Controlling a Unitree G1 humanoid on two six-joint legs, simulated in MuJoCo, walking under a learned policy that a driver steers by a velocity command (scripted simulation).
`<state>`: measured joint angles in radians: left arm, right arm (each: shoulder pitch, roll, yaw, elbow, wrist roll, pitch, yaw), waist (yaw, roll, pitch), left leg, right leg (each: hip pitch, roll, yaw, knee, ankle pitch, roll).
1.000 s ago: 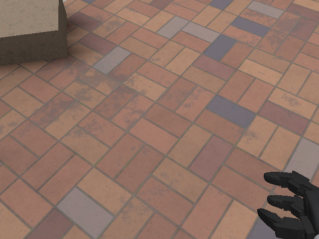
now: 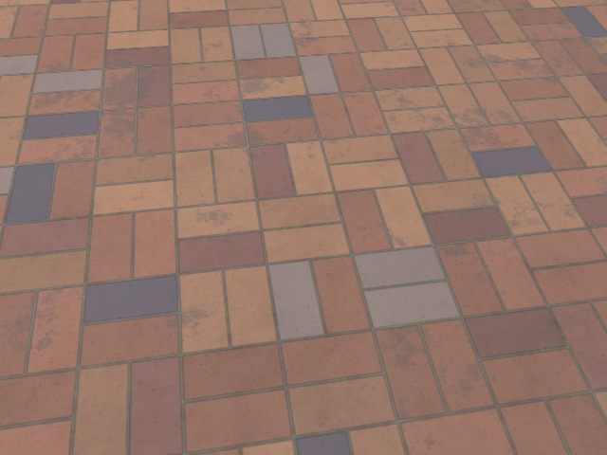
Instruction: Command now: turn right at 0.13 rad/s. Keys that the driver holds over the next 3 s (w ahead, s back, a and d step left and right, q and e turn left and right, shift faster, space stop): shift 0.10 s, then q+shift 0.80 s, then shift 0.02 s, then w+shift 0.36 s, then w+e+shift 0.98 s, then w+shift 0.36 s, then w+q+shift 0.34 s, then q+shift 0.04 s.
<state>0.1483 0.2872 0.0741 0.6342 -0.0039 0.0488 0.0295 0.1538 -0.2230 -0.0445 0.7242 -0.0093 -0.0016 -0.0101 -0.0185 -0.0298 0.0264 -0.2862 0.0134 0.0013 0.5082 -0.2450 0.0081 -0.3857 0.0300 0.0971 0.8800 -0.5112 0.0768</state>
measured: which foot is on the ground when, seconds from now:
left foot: down 0.00-0.22, up 0.24-0.44, down 0.46-1.00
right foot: up 0.00-0.06, down 0.08-0.46, up 0.48-0.98, down 1.00-1.00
